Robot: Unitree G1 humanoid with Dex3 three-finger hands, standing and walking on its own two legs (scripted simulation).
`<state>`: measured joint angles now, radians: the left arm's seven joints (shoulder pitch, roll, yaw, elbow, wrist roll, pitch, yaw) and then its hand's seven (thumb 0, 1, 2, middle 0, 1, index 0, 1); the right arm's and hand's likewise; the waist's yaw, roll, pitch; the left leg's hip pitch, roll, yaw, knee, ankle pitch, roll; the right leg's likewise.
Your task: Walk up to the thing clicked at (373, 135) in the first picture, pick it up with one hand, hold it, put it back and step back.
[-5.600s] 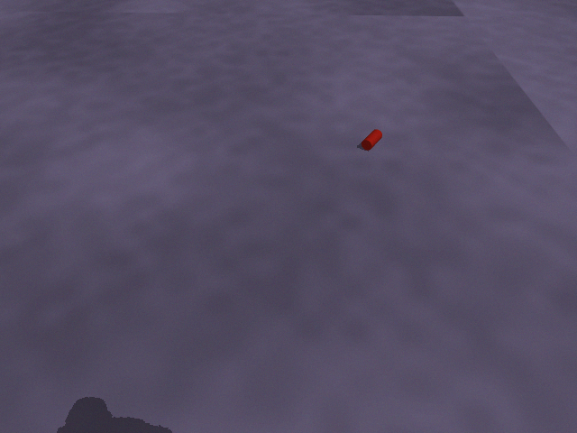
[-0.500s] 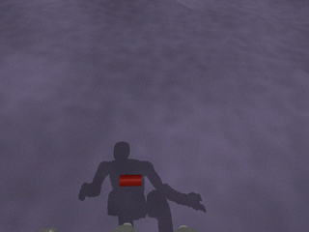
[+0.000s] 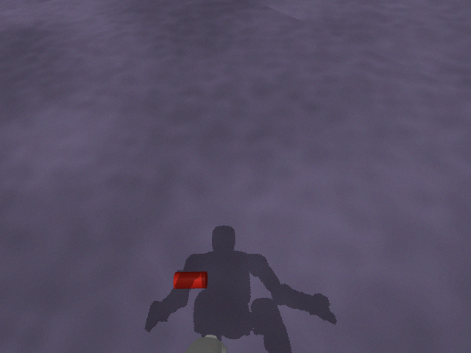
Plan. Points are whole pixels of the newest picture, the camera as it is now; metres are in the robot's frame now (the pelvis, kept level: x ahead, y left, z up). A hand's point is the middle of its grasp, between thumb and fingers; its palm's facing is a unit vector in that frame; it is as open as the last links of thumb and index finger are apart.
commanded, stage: walk up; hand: left
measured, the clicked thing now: (190, 280) +0.52 +0.27 -0.71
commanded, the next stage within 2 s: stand in 1.56 s
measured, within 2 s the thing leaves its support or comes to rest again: neither
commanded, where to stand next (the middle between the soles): +0.13 +0.09 m, yaw +1 degrees
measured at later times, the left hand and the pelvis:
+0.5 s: hand out of the picture +0.08 +0.32 -0.15, palm faces +0.00 -0.91 -0.41, open 7.4 cm; pelvis +0.01 +0.05 +0.00, yaw +1 degrees
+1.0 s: hand out of the picture +0.11 +0.31 -0.12, palm faces -0.03 -0.93 -0.37, open 7.4 cm; pelvis +0.02 +0.05 +0.03, yaw +0 degrees
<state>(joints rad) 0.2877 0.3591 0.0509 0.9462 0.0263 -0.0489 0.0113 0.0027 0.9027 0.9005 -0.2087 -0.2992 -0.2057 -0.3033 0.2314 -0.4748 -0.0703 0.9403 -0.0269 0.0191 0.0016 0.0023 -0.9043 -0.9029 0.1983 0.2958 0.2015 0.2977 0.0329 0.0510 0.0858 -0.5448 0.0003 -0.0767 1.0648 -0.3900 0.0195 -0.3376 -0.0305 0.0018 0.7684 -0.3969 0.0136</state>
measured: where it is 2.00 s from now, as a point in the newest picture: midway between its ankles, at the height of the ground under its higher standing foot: outside the picture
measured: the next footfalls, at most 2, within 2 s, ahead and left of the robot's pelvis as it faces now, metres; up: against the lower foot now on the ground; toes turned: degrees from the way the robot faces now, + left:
left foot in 0.20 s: +0.07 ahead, +0.17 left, +0.00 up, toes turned +1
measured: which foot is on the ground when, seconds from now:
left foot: up 0.00-0.18, down 0.20-1.00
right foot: down 0.00-1.00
